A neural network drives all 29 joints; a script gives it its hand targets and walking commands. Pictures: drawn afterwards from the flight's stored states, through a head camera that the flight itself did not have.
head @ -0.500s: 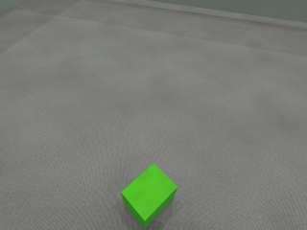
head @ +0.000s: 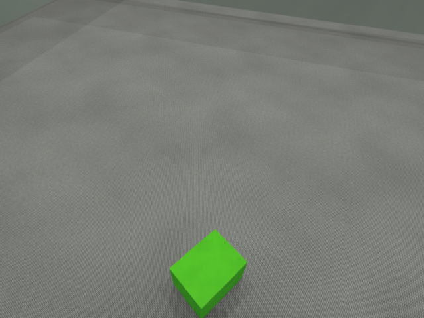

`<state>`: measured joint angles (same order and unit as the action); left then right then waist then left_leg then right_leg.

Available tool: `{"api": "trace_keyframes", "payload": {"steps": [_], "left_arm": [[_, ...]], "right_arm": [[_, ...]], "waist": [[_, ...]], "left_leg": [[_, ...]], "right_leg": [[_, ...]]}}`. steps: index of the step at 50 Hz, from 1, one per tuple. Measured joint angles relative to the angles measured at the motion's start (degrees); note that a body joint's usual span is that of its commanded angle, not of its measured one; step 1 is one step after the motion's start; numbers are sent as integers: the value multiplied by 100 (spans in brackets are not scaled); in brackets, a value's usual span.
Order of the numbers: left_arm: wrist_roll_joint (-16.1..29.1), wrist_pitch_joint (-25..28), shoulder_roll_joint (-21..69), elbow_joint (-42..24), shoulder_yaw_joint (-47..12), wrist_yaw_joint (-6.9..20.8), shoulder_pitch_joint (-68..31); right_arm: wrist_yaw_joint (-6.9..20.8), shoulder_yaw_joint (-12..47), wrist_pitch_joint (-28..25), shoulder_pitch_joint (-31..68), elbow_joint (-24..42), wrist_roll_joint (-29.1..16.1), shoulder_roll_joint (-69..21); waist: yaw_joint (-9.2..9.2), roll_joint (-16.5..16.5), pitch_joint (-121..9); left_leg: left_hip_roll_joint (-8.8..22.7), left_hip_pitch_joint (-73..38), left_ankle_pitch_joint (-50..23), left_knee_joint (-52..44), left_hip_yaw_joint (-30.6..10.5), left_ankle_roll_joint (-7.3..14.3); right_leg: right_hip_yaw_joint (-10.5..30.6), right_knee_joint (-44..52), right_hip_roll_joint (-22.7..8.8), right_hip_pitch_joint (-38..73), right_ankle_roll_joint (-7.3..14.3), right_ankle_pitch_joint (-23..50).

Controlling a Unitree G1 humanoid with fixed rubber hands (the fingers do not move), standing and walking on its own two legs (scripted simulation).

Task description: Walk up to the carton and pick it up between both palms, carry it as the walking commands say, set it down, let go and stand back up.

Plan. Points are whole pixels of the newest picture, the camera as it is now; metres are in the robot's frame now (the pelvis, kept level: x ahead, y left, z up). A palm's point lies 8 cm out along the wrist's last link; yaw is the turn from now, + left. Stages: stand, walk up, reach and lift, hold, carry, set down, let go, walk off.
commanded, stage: walk up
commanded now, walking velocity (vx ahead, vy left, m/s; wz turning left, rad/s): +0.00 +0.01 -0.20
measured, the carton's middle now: (208, 273) +0.42 +0.01 -0.67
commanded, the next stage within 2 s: none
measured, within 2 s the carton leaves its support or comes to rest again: neither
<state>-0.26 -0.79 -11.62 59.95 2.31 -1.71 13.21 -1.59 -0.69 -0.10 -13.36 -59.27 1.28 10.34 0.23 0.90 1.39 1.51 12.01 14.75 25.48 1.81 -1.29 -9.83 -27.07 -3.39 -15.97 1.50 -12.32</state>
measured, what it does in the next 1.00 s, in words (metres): stands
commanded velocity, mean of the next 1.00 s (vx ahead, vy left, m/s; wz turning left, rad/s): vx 0.00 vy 0.00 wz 0.11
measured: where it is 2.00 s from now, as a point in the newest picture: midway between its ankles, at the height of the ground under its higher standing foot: outside the picture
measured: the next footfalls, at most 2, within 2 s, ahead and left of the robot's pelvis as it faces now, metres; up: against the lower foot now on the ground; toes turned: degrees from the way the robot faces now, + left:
none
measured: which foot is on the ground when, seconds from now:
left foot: down 0.00-1.00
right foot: down 0.00-1.00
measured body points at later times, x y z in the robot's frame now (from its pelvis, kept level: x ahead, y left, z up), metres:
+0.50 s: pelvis +0.02 +0.00 +0.00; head +0.03 +0.00 +0.45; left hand +0.05 +0.26 -0.15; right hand +0.04 -0.24 -0.16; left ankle -0.02 +0.13 -0.74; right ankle +0.02 -0.10 -0.74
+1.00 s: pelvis +0.02 -0.01 +0.00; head +0.04 +0.00 +0.45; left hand +0.04 +0.26 -0.15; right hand +0.04 -0.25 -0.16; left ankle -0.02 +0.13 -0.74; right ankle +0.02 -0.10 -0.74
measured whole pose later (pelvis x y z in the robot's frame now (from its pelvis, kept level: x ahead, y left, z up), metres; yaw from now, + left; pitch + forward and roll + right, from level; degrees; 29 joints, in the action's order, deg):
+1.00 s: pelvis +0.02 -0.01 +0.00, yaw +2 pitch +1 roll +0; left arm -0.2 -1.2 -13.5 61.9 2.1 -2.0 11.5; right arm -1.6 -0.7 -0.2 -14.6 -62.6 1.5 10.8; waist 0.0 0.4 1.7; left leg 1.8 11.1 16.2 26.5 0.1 -1.9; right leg -12.1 -28.1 -3.8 -13.8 1.5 -15.0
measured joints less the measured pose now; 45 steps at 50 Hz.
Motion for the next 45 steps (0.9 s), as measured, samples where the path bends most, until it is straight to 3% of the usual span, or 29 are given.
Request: {"api": "trace_keyframes", "payload": {"steps": [45], "left_arm": [[18,-27,-164,235,-31,-26,-146]], "right_arm": [[-14,4,-16,-114,-354,9,38]], "waist": [[-37,-39,4]], "left_leg": [[34,-161,153,58,-120,-60]], "right_leg": [[-162,-91,-26,235,-5,-258]]}}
